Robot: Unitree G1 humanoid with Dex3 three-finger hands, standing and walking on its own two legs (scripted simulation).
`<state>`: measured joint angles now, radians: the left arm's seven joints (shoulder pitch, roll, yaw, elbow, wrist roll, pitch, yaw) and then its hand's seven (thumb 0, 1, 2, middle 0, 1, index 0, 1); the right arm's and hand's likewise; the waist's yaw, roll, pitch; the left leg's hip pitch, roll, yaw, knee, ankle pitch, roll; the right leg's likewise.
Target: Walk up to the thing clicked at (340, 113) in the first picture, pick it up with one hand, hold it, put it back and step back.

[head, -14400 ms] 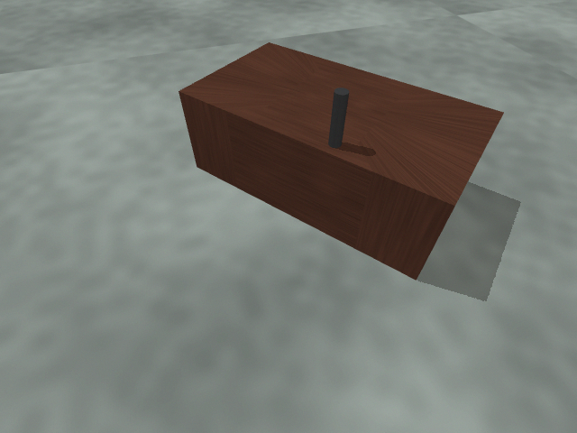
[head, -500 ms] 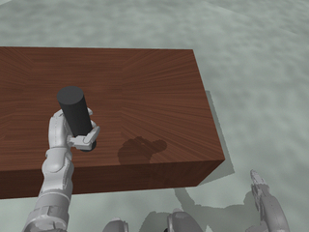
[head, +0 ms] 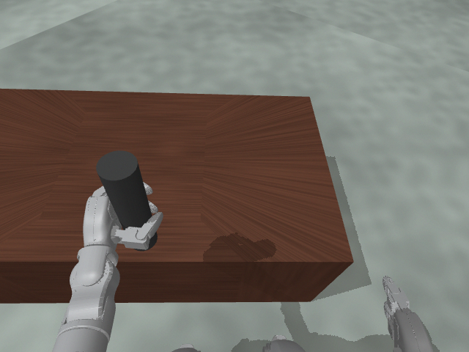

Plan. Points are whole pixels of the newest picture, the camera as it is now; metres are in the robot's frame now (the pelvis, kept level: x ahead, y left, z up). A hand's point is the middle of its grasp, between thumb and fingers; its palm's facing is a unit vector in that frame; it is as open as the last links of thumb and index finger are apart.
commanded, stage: lift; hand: left
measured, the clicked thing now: (132, 208) +0.35 +0.17 +0.06
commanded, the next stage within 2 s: hold in 0.20 s
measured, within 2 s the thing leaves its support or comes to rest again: neither
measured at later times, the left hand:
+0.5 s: hand (138, 216) +0.33 +0.16 +0.06, palm faces +0.08 -1.00 -0.01, open 7.7 cm
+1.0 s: hand (132, 218) +0.32 +0.16 +0.08, palm faces +0.10 -0.99 -0.01, open 7.7 cm
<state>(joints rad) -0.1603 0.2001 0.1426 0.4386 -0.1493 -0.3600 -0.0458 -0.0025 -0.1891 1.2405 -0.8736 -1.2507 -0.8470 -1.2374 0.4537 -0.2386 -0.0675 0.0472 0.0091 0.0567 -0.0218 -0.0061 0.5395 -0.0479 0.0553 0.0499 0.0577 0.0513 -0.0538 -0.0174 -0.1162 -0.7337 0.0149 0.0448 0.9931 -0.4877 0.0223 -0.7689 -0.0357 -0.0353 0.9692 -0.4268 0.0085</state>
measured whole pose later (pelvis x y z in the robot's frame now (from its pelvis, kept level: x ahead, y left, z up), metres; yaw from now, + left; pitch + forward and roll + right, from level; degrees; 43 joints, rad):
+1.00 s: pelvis +0.00 -0.01 +0.02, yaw +0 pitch +8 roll +0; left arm -0.02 0.19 0.12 0.23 -0.17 -0.24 -0.03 0.00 -0.19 1.24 -0.87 -1.25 -0.85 -1.24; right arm 0.40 -0.23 -0.07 0.23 0.03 0.02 -0.05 -0.01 0.54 -0.05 0.05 0.05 0.06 0.05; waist -0.02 0.00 -0.09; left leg -0.58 0.01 0.04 0.87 -0.45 0.01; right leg -0.61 -0.03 -0.04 0.86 -0.40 0.00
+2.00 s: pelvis +0.01 +0.00 +0.02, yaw +0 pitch +8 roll +0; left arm 0.01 0.18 0.12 0.25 -0.17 -0.26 -0.04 0.00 -0.18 1.22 -0.88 -1.23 -0.86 -1.21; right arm 0.35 -0.23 -0.09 0.34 0.02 -0.02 -0.04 -0.01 0.52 -0.05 0.05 0.05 0.06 0.05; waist -0.02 0.00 -0.08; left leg -0.55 0.01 0.04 0.85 -0.44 0.02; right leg -0.59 -0.03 -0.04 0.83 -0.39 0.01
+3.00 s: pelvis +0.01 +0.00 +0.02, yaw +1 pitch +8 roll +0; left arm 0.01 0.18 0.11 0.28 -0.17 -0.30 -0.04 0.00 -0.17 1.22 -0.88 -1.22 -0.86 -1.21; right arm 0.35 -0.23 -0.08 0.33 0.02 -0.04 -0.04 -0.01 0.52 -0.06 0.05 0.05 0.06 0.05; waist -0.02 0.00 -0.09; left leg -0.57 0.01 0.03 0.86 -0.44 0.02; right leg -0.60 -0.03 -0.05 0.84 -0.39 0.00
